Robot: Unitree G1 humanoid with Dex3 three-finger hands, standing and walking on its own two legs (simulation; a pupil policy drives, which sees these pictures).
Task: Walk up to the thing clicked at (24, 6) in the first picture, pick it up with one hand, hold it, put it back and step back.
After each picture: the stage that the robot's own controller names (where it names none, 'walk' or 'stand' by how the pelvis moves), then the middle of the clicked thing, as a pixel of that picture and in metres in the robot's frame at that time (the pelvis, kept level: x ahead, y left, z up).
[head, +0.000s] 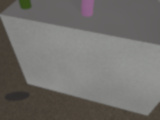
stand; out of the picture +0.97 +0.38 +0.09
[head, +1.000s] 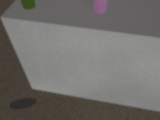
walk; out of the picture +0.87 +0.31 +0.12
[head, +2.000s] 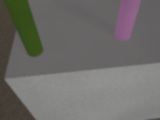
walk; (26, 28) +0.54 +0.19 +0.11
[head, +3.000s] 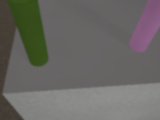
rise first; (32, 34) +0.44 +0.17 +0.13
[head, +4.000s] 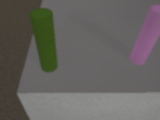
stand; (45, 44) +0.48 +0.15 +0.09
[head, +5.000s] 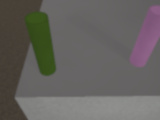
stand; (43, 47) +0.46 +0.16 +0.08
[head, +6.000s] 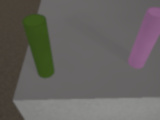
stand; (41, 50) +0.45 +0.17 +0.08
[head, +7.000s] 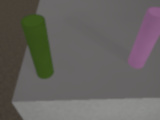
stand; (40, 50) +0.45 +0.17 +0.08
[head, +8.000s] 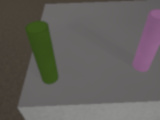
rise first; (44, 56) +0.43 +0.17 +0.09
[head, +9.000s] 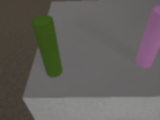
go down; (49, 49) +0.46 +0.17 +0.09
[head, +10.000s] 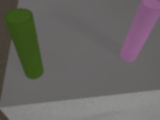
go down; (28, 49) +0.44 +0.16 +0.10
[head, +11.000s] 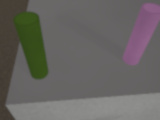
approach; (34, 50) +0.45 +0.17 +0.10
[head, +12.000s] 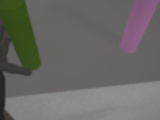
close; (23, 39) +0.45 +0.18 +0.12
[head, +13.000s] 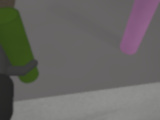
lift; (19, 51) +0.40 +0.19 +0.13
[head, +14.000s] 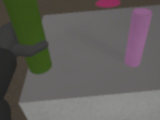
lift; (29, 30) +0.35 +0.14 +0.29
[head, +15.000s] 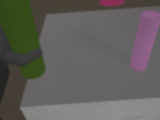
hold; (22, 37) +0.32 +0.16 +0.28
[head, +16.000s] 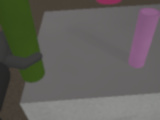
hold; (23, 41) +0.33 +0.16 +0.26
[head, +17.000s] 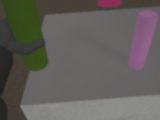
crouch; (26, 28) +0.35 +0.15 +0.29
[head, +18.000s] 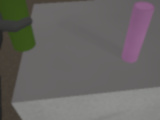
crouch; (13, 8) +0.44 +0.18 +0.28
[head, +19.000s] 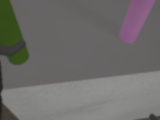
lower; (7, 31) +0.46 +0.21 +0.14
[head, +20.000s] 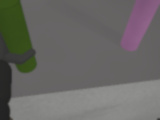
lower; (18, 39) +0.44 +0.19 +0.13
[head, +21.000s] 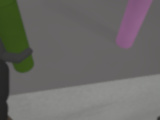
lower; (14, 39) +0.45 +0.19 +0.13
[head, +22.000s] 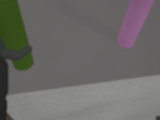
lower; (14, 36) +0.46 +0.19 +0.13
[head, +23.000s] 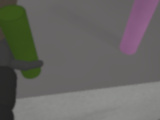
open; (23, 47) +0.42 +0.18 +0.12
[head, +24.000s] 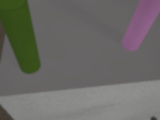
sink last; (23, 40) +0.43 +0.17 +0.13
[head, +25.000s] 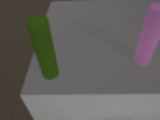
sink last; (45, 51) +0.45 +0.18 +0.10
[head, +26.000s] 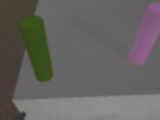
stand; (38, 53) +0.42 +0.17 +0.09
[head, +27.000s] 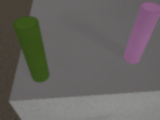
stand; (34, 53) +0.43 +0.18 +0.09
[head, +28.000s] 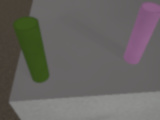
stand; (34, 54) +0.43 +0.18 +0.09
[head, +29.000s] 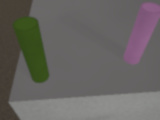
stand; (34, 54) +0.42 +0.18 +0.09
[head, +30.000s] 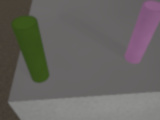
stand; (33, 53) +0.42 +0.18 +0.09
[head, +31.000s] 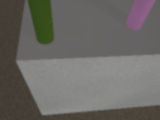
walk; (41, 13) +0.54 +0.16 +0.11
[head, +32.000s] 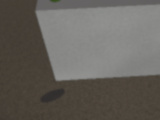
walk; out of the picture +0.90 +0.21 +0.11
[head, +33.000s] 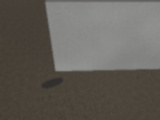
stand; out of the picture +1.15 +0.15 +0.10
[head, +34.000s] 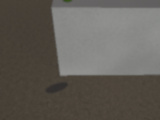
stand; out of the picture +1.10 +0.13 +0.08
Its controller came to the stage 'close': yes
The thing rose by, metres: 0.21
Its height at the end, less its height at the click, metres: +0.00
